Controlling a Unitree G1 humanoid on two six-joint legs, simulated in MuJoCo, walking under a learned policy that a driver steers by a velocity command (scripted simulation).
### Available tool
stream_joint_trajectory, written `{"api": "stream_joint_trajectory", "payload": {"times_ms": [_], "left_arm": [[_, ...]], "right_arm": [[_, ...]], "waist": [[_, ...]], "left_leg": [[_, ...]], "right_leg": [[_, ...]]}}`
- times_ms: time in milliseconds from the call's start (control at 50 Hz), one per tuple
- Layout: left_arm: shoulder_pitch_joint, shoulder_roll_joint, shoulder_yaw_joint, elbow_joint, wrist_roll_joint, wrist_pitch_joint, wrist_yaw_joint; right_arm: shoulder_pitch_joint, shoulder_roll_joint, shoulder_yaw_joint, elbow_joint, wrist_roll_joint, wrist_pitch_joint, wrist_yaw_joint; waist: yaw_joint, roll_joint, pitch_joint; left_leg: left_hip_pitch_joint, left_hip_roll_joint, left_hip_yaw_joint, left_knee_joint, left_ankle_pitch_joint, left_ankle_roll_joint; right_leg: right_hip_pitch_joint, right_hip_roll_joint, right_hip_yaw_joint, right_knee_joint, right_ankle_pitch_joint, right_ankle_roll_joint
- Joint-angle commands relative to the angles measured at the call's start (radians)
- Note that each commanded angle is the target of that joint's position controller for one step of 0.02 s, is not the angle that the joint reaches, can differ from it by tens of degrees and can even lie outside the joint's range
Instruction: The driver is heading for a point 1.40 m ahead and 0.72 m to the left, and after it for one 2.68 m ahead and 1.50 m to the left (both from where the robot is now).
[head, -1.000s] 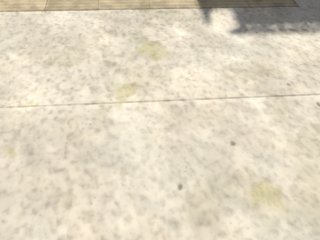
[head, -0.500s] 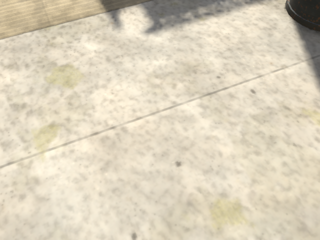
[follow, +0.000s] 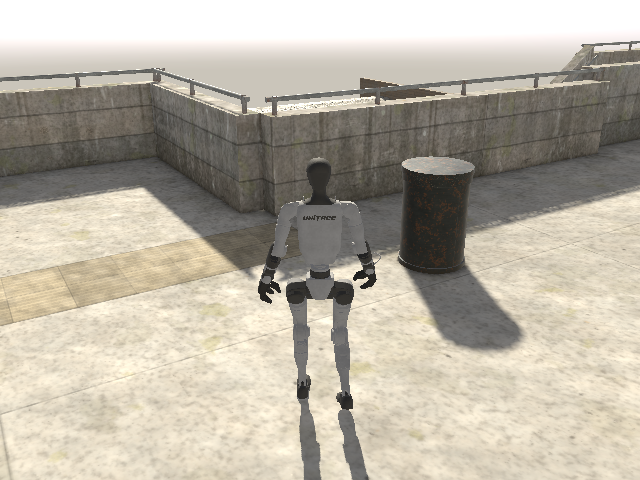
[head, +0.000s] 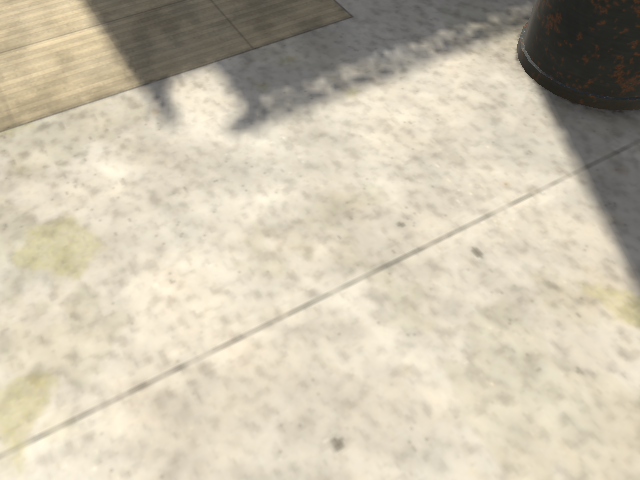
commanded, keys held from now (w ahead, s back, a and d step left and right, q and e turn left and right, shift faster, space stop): q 0.86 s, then w+q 0.06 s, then w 0.08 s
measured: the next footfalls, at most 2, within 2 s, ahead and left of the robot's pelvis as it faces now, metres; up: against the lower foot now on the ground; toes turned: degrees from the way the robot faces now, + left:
right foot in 0.34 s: +0.15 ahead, -0.13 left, +0.00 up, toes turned +16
left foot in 0.74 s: +0.05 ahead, +0.12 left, +0.00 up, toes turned +28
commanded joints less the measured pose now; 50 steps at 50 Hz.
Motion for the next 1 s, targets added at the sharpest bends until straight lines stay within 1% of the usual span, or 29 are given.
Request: {"api": "stream_joint_trajectory", "payload": {"times_ms": [20,60,100,140,220,260,300,320,340,360,380,400,420,440,480,540,600,680,720,740,760,780,800,820,840,860,880,940,1000], "left_arm": [[-0.004,0.125,0.04,-0.093,0.008,0.013,0.019],[0.024,0.081,0.031,-0.087,0.005,0.018,0.032],[0.015,0.073,0.03,-0.089,0.005,0.019,0.041],[-0.017,0.077,0.03,-0.095,0.004,0.023,0.042],[-0.088,0.077,0.028,-0.118,-0.001,0.019,0.033],[-0.097,0.082,0.03,-0.124,-0.007,0.005,0.025],[-0.057,0.083,0.034,-0.113,-0.012,-0.011,0.015],[-0.035,0.105,0.042,-0.108,-0.01,-0.016,0.012],[-0.008,0.166,0.056,-0.114,0.01,-0.015,0.018],[-0.043,0.243,0.074,-0.116,0.045,0.0,0.018],[-0.076,0.193,0.064,-0.139,0.061,-0.003,0.015],[-0.122,0.141,0.048,-0.158,0.048,-0.006,0.019],[-0.164,0.117,0.041,-0.166,0.03,-0.006,0.02],[-0.178,0.108,0.037,-0.167,0.013,-0.006,0.021],[-0.162,0.113,0.036,-0.16,0.012,0.002,0.024],[-0.105,0.135,0.047,-0.144,0.017,0.018,0.033],[-0.11,0.177,0.064,-0.143,0.01,0.027,0.029],[-0.115,0.201,0.075,-0.131,-0.012,0.024,0.012],[-0.135,0.194,0.075,-0.124,-0.034,0.021,0.01],[-0.083,0.163,0.067,-0.1,-0.031,0.017,0.006],[-0.061,0.108,0.052,-0.112,0.008,0.015,0.002],[-0.141,0.077,0.034,-0.178,0.036,0.013,0.009],[-0.2,0.135,0.05,-0.177,0.02,0.013,0.015],[-0.199,0.15,0.057,-0.17,0.001,0.018,0.017],[-0.176,0.149,0.062,-0.147,0.003,0.023,0.026],[-0.166,0.158,0.066,-0.14,0.011,0.028,0.033],[-0.139,0.154,0.067,-0.132,0.015,0.027,0.028],[-0.14,0.132,0.059,-0.13,-0.003,0.008,0.004],[-0.194,0.114,0.046,-0.138,-0.006,-0.018,-0.011]], "right_arm": [[0.022,-0.166,-0.04,-0.064,-0.001,0.025,-0.014],[0.021,-0.176,-0.049,-0.069,-0.008,0.039,-0.023],[0.039,-0.192,-0.06,-0.075,-0.001,0.05,-0.036],[0.039,-0.199,-0.067,-0.085,0.011,0.065,-0.049],[0.044,-0.193,-0.071,-0.099,0.016,0.093,-0.062],[0.058,-0.192,-0.072,-0.103,0.016,0.103,-0.065],[0.043,-0.189,-0.071,-0.116,0.024,0.115,-0.07],[0.054,-0.172,-0.066,-0.12,0.028,0.12,-0.073],[0.079,-0.126,-0.051,-0.129,0.023,0.121,-0.072],[0.082,-0.103,-0.049,-0.166,0.028,0.111,-0.069],[0.1,-0.187,-0.072,-0.154,0.01,0.098,-0.065],[0.13,-0.224,-0.09,-0.13,0.017,0.102,-0.061],[0.159,-0.213,-0.094,-0.105,0.02,0.117,-0.064],[0.165,-0.196,-0.091,-0.1,0.016,0.131,-0.069],[0.139,-0.149,-0.077,-0.123,0.022,0.143,-0.063],[0.048,-0.119,-0.061,-0.183,0.028,0.141,-0.052],[0.025,-0.105,-0.05,-0.215,0.023,0.14,-0.035],[0.041,-0.131,-0.063,-0.234,0.024,0.149,-0.02],[0.104,-0.128,-0.071,-0.218,0.024,0.151,-0.015],[0.147,-0.153,-0.082,-0.206,0.021,0.15,-0.023],[0.184,-0.258,-0.11,-0.216,0.02,0.144,-0.039],[0.18,-0.338,-0.119,-0.238,-0.012,0.13,-0.039],[0.199,-0.28,-0.104,-0.236,-0.029,0.108,-0.031],[0.153,-0.253,-0.09,-0.228,-0.024,0.095,-0.033],[0.096,-0.23,-0.086,-0.23,-0.004,0.093,-0.041],[0.055,-0.205,-0.076,-0.236,0.015,0.098,-0.048],[0.058,-0.195,-0.07,-0.233,0.019,0.103,-0.055],[0.1,-0.182,-0.062,-0.228,0.014,0.096,-0.063],[0.133,-0.19,-0.06,-0.205,0.008,0.078,-0.067]], "waist": [[-0.006,0.07,-0.125],[0.012,0.133,-0.14],[0.007,0.146,-0.183],[-0.002,0.14,-0.2],[-0.024,0.165,-0.156],[-0.028,0.177,-0.146],[0.005,0.178,-0.142],[0.015,0.164,-0.145],[0.006,0.054,-0.177],[-0.038,-0.242,-0.123],[-0.027,-0.224,-0.13],[-0.045,-0.146,-0.127],[-0.061,-0.098,-0.11],[-0.056,-0.092,-0.098],[-0.038,-0.104,-0.078],[0.015,-0.144,-0.095],[0.027,-0.163,-0.125],[0.019,-0.183,-0.125],[-0.026,-0.166,-0.13],[-0.034,-0.105,-0.141],[-0.02,0.134,-0.164],[-0.038,0.347,-0.166],[-0.1,0.216,-0.214],[-0.064,0.181,-0.165],[-0.035,0.131,-0.139],[-0.019,0.137,-0.123],[-0.006,0.145,-0.143],[-0.025,0.171,-0.131],[-0.054,0.184,-0.091]], "left_leg": [[0.237,0.279,-0.378,-0.174,0.255,0.203],[0.182,0.229,-0.322,-0.188,0.273,0.189],[0.188,0.228,-0.326,-0.185,0.264,0.199],[0.17,0.22,-0.344,-0.195,0.12,0.188],[0.128,0.196,-0.406,-0.211,-0.135,0.164],[0.15,0.193,-0.445,-0.189,-0.126,0.156],[0.146,0.169,-0.46,-0.14,-0.081,0.127],[0.11,0.136,-0.445,-0.099,-0.101,0.093],[0.009,0.079,-0.373,0.044,-0.259,0.04],[-0.182,-0.079,-0.149,0.242,-0.46,-0.017],[-0.198,-0.022,-0.133,0.492,-0.522,-0.06],[-0.19,-0.004,-0.139,0.602,-0.47,-0.079],[-0.192,0.006,-0.123,0.659,-0.419,-0.101],[-0.216,0.014,-0.115,0.712,-0.367,-0.121],[-0.219,0.027,-0.072,0.715,-0.312,-0.147],[-0.227,0.061,-0.033,0.564,-0.282,-0.167],[-0.106,0.085,0.011,0.407,-0.299,-0.151],[0.012,0.07,0.066,0.222,-0.277,-0.101],[0.141,0.041,0.097,0.011,-0.129,-0.048],[0.27,0.033,0.06,-0.088,-0.001,-0.014],[0.464,0.233,-0.221,-0.114,0.337,0.06],[0.48,0.458,-0.525,-0.106,0.558,0.28],[0.443,0.447,-0.495,-0.132,0.466,0.328],[0.393,0.385,-0.4,-0.134,0.38,0.272],[0.361,0.321,-0.34,-0.134,0.287,0.212],[0.333,0.293,-0.314,-0.135,0.269,0.183],[0.298,0.26,-0.298,-0.154,0.166,0.176],[0.306,0.238,-0.357,-0.248,-0.33,0.182],[0.316,0.248,-0.37,-0.271,-0.346,0.176]], "right_leg": [[-0.187,-0.081,0.001,-0.015,0.041,0.014],[-0.117,-0.061,-0.026,-0.151,0.053,0.018],[-0.091,-0.048,-0.025,-0.232,0.094,0.028],[-0.07,-0.042,-0.013,-0.294,0.168,0.032],[-0.037,-0.023,-0.003,-0.421,0.211,0.032],[-0.012,-0.013,-0.002,-0.51,0.212,0.023],[0.084,-0.007,-0.021,-0.692,0.301,0.002],[0.172,-0.046,-0.011,-0.782,0.359,-0.017],[0.288,-0.223,0.12,-0.821,0.382,-0.081],[0.276,-0.404,0.349,-0.87,0.548,-0.224],[0.228,-0.48,0.403,-0.87,0.65,-0.3],[0.214,-0.433,0.311,-0.848,0.68,-0.28],[0.208,-0.365,0.209,-0.828,0.677,-0.235],[0.219,-0.333,0.152,-0.816,0.682,-0.215],[0.207,-0.296,0.06,-0.821,0.728,-0.218],[0.297,-0.313,0.025,-0.819,0.727,-0.243],[0.283,-0.34,-0.017,-0.808,0.733,-0.248],[0.268,-0.371,-0.04,-0.77,0.717,-0.232],[0.229,-0.352,-0.085,-0.686,0.668,-0.176],[0.15,-0.315,-0.139,-0.595,0.575,-0.111],[-0.083,-0.22,-0.24,-0.333,0.26,-0.008],[-0.34,-0.079,-0.179,-0.111,-0.164,0.05],[-0.34,-0.089,-0.05,0.032,-0.16,0.046],[-0.341,-0.102,-0.03,0.057,-0.074,0.032],[-0.34,-0.111,-0.023,0.025,0.013,0.03],[-0.332,-0.113,-0.02,-0.004,0.073,0.036],[-0.288,-0.101,-0.033,-0.006,0.134,0.04],[-0.302,-0.088,-0.046,-0.143,0.247,0.033],[-0.267,-0.087,-0.046,-0.345,0.292,0.027]]}}
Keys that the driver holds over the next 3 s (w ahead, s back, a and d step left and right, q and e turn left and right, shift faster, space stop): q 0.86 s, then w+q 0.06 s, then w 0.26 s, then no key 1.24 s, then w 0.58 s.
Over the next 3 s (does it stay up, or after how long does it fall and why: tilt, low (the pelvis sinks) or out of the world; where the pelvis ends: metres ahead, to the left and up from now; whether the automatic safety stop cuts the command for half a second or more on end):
stays up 0.30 0.20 0.02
